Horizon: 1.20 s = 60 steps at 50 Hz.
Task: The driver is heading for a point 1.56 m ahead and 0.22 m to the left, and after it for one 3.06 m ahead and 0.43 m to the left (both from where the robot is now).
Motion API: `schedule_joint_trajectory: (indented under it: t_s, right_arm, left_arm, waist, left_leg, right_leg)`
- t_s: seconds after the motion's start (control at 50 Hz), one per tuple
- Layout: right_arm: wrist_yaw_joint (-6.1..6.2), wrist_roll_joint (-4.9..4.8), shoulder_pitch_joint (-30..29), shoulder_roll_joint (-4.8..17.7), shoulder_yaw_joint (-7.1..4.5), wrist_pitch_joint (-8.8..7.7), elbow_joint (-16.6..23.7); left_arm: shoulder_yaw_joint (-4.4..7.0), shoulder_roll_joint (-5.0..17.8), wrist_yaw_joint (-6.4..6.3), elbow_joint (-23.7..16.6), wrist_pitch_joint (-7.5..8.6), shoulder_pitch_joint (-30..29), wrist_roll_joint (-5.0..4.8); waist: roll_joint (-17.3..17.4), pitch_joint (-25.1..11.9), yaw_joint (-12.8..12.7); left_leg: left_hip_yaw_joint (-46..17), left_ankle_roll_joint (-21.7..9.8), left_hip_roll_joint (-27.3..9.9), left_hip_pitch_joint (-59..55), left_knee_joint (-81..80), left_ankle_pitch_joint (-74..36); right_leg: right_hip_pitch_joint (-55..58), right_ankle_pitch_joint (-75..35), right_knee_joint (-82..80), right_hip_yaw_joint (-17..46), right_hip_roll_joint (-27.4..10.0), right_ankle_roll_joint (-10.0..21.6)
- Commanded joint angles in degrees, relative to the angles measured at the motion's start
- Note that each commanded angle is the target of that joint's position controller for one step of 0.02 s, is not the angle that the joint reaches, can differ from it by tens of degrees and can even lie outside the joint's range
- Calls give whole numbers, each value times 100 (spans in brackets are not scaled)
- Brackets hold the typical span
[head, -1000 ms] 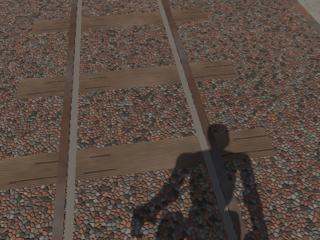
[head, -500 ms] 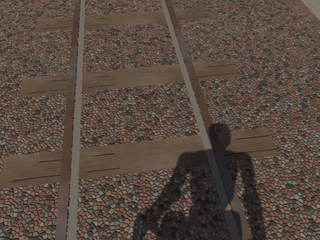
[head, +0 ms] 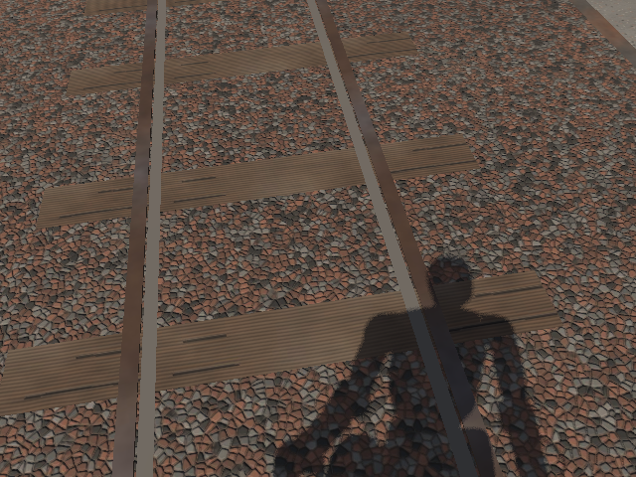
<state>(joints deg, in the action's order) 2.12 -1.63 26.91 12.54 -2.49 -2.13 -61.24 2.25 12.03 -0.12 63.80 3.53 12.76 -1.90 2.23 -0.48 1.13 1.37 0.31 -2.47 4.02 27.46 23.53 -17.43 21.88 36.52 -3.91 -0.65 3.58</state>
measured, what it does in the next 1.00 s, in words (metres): walks ahead: left foot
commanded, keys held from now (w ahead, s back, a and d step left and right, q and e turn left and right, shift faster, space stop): w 1.00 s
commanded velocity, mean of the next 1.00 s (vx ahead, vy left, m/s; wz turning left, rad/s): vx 0.45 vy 0.00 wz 0.00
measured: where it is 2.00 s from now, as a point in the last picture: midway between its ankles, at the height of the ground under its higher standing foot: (329, 255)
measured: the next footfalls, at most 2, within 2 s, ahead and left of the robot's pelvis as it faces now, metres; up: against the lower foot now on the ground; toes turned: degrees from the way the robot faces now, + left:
left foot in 0.50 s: +0.43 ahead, +0.13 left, +0.00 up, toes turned +3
right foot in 1.06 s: +0.75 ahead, -0.10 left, +0.00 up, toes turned -2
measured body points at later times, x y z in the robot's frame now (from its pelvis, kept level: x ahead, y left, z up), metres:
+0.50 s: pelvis +0.24 +0.02 -0.02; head +0.27 +0.03 +0.43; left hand +0.12 +0.27 -0.16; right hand +0.47 -0.20 -0.11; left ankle +0.39 +0.12 -0.73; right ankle +0.02 -0.11 -0.73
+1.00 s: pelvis +0.52 +0.03 +0.01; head +0.54 +0.02 +0.45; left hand +0.72 +0.26 -0.10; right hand +0.47 -0.24 -0.14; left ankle +0.39 +0.13 -0.73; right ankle +0.71 -0.11 -0.70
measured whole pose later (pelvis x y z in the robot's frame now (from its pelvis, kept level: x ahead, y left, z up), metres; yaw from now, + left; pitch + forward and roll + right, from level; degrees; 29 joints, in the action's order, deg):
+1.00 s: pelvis +0.52 +0.03 +0.01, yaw +0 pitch +2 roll +2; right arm 0.4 -0.8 23.1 13.3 -3.2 -4.7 -58.5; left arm 2.6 13.0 1.4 51.0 5.2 1.0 -1.2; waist -2.0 0.4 4.4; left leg 3.4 -2.0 3.2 -4.0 11.4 17.5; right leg -34.9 -2.7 30.9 -0.2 -4.8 1.9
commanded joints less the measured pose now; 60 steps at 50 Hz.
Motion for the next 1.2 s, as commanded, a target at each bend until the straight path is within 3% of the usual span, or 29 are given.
schedule_joint_trajectory:
  t_s: [0.02,0.04,0.06,0.1,0.16,0.28,0.36,0.42,0.46,0.48,0.5,0.52,0.54,0.56,0.58,0.6,0.62,0.66,0.72,0.84,0.96,1.02,1.06,1.08,1.1,1.12,1.14,1.16,1.2]
  right_arm:
    - [-52,0,-479,724,-102,-100,415]
    - [-59,55,-629,326,6,-180,644]
    - [-56,-31,-712,118,44,-296,802]
    - [-155,-181,-888,409,-26,-438,866]
    - [-203,-20,-999,636,-196,-439,827]
    - [-284,32,-2317,202,-73,-316,1344]
    - [-388,-11,-3073,263,-19,-343,1614]
    - [-475,-20,-3194,415,-50,-386,1743]
    - [-482,-19,-2595,701,-189,-401,1635]
    - [-456,-28,-1721,918,-321,-387,1382]
    - [-404,-35,-698,1189,-452,-351,1092]
    - [-366,146,94,1752,-579,-325,899]
    - [-396,154,46,1518,-468,-334,874]
    - [-411,108,-505,1131,-345,-378,913]
    - [-413,96,-1065,866,-262,-407,1033]
    - [-443,141,-1495,720,-211,-449,1081]
    - [-472,193,-1703,552,-161,-491,1077]
    - [-490,207,-1636,462,-132,-506,943]
    - [-367,194,-1308,725,-171,-515,787]
    - [-180,130,-664,887,-186,-421,645]
    - [-145,75,-76,944,-235,-279,376]
    - [-120,64,-222,1064,-298,-196,385]
    - [-127,84,-458,990,-259,-142,472]
    - [-133,175,-416,805,-160,-150,618]
    - [-205,156,288,-21,64,-284,636]
    - [-226,4,-43,534,-45,-434,590]
    - [-241,-123,-590,865,-131,-527,775]
    - [-204,-108,-921,901,-141,-557,846]
    - [-159,23,-982,782,-216,-453,847]
  left_arm:
    - [254,591,48,277,125,1300,4]
    - [409,1229,9,332,139,2093,4]
    - [340,1254,74,341,244,2320,113]
    - [130,676,83,-12,380,1181,110]
    - [-22,372,119,-156,317,855,163]
    - [-13,736,-93,-199,192,1271,215]
    - [52,871,-128,-179,177,1607,131]
    - [115,909,-135,-166,135,1597,82]
    - [178,1057,-133,-230,77,1423,130]
    - [178,1045,-127,-266,21,1303,168]
    - [126,953,-111,-354,3,1221,207]
    - [-62,231,-43,-469,70,1879,213]
    - [-139,52,11,-413,269,1912,103]
    - [12,587,42,-618,401,1317,-72]
    - [47,778,21,-782,459,824,-128]
    - [84,775,-38,-826,457,607,-64]
    - [143,742,-84,-800,376,657,20]
    - [141,482,-103,-747,203,917,48]
    - [185,546,-130,-970,98,396,102]
    - [172,468,-35,-1380,187,-947,138]
    - [93,464,159,-1731,260,-1863,61]
    - [164,692,234,-1753,315,-1579,44]
    - [400,1123,195,-1324,325,-119,63]
    - [527,1572,140,-1093,311,997,144]
    - [586,1890,170,-943,279,1382,175]
    - [421,1331,177,-976,286,1269,135]
    - [340,1068,158,-1084,300,733,113]
    - [282,924,156,-1211,306,240,143]
    - [185,626,187,-1232,330,-157,251]
  waist:
    - [-131,511,-842]
    - [-1696,151,-1046]
    - [-1956,-131,-991]
    - [-820,594,-482]
    - [-628,669,-226]
    - [-498,867,-387]
    - [-616,998,-535]
    - [-647,935,-359]
    - [-876,369,62]
    - [-917,-161,530]
    - [-822,-767,978]
    - [553,-1778,721]
    - [1193,-2352,623]
    - [906,-1423,523]
    - [447,-750,370]
    - [-35,-382,145]
    - [-17,-220,-79]
    - [155,-106,-278]
    - [75,250,-277]
    - [43,446,96]
    - [48,656,353]
    - [230,408,61]
    - [259,-492,-682]
    - [-304,-1381,-1014]
    - [-1838,-2070,-593]
    - [-1393,-1983,-778]
    - [-1170,-1160,-700]
    - [-643,-733,-523]
    - [-499,-308,-156]
  left_leg:
    - [-445,-640,-468,2003,299,-673]
    - [355,-206,238,3106,2502,-403]
    - [-360,-214,536,3764,4028,797]
    - [-751,-537,-143,4414,4800,-121]
    - [-458,-541,-539,3902,3910,-1165]
    - [-42,-125,-444,3927,2021,-2058]
    - [144,-188,-200,3464,901,-2522]
    - [74,-441,-115,3303,461,-2326]
    - [246,-646,201,2315,479,-2027]
    - [385,-789,426,1224,504,-1931]
    - [49,-993,154,-366,594,-1884]
    - [-2557,-1825,-1400,-2551,212,-601]
    - [-4784,-2166,-2064,-2839,-1112,-4]
    - [-4168,-1797,-1840,-2129,-1258,96]
    - [-3184,-1569,-1657,-1166,-1306,-433]
    - [-2463,-1437,-1453,-236,-1456,-1094]
    - [-1917,-1319,-1208,371,-1599,-1506]
    - [-1443,-1366,-1010,891,-1892,-1681]
    - [-1102,-1474,-972,1030,-2203,-1858]
    - [-584,-1227,-784,467,-2269,-2172]
    - [-517,-1168,-1130,-642,-1864,-2436]
    - [-519,-1019,-1286,-1030,-1289,-3674]
    - [-168,-771,-867,-645,390,-5208]
    - [81,-556,-515,626,2211,-3732]
    - [-75,-178,626,2965,4186,313]
    - [-898,-299,421,3623,4935,900]
    - [-805,-401,110,4015,5036,455]
    - [-637,-418,-209,3813,4791,-99]
    - [-614,-395,-552,3197,4191,-641]
  right_leg:
    - [1883,-658,-989,244,34,67]
    - [2692,76,-2015,2582,-1339,686]
    - [2774,661,-2813,4721,-2190,1352]
    - [2174,665,-2732,3519,-1983,1061]
    - [1698,-1189,-2857,1752,-1251,574]
    - [1394,-2428,-3112,899,-1069,700]
    - [1492,-2336,-3230,683,-1182,692]
    - [2125,-3036,-2863,564,-1407,568]
    - [2397,-4958,-2025,443,-1439,434]
    - [2235,-5740,-981,264,-1254,311]
    - [1308,-5185,429,138,-997,117]
    - [-849,-2552,2844,43,-77,-210]
    - [-1688,896,4107,953,483,-214]
    - [-2275,726,4571,1184,96,-76]
    - [-2307,232,4434,986,-229,21]
    - [-2022,-265,4024,886,-519,40]
    - [-1624,-531,3673,895,-729,59]
    - [-1232,-668,3309,865,-845,47]
    - [-1761,-1168,2588,764,-941,-122]
    - [-2169,-2855,392,507,-696,-304]
    - [-2326,-2534,-587,410,-475,-183]
    - [-1701,-1883,-815,283,-263,51]
    - [388,-1898,-908,23,76,346]
    - [2260,-1907,-733,1222,-970,747]
    - [4099,-746,-1451,4081,-2230,1667]
    - [4054,-277,-1884,4524,-2130,1512]
    - [3344,-628,-1940,3594,-1961,1239]
    - [2477,-1274,-2078,2872,-1760,1095]
    - [1289,-1959,-2433,2039,-1394,961]
Keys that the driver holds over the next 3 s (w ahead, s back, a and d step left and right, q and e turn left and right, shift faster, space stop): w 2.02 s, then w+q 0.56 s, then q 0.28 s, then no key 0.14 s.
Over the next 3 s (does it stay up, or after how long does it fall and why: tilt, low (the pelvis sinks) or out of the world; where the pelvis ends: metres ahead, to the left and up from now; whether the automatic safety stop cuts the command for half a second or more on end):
stays up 1.54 0.12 0.01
